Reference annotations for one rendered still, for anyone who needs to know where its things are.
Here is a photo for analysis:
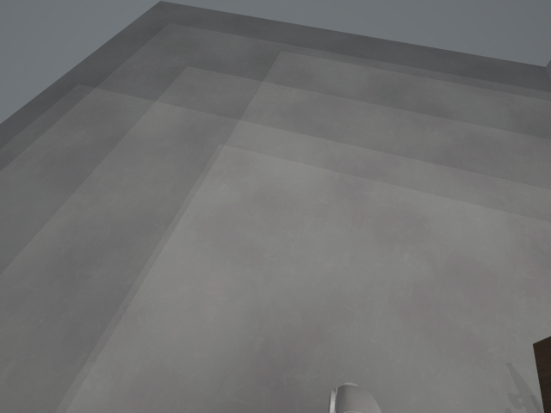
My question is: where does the cupboard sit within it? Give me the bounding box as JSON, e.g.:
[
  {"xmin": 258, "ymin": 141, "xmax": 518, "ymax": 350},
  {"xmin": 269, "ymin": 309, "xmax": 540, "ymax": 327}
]
[{"xmin": 533, "ymin": 336, "xmax": 551, "ymax": 413}]

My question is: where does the right robot thigh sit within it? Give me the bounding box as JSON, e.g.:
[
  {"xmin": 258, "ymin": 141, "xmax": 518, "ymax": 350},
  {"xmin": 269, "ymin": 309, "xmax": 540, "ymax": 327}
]
[{"xmin": 328, "ymin": 385, "xmax": 381, "ymax": 413}]

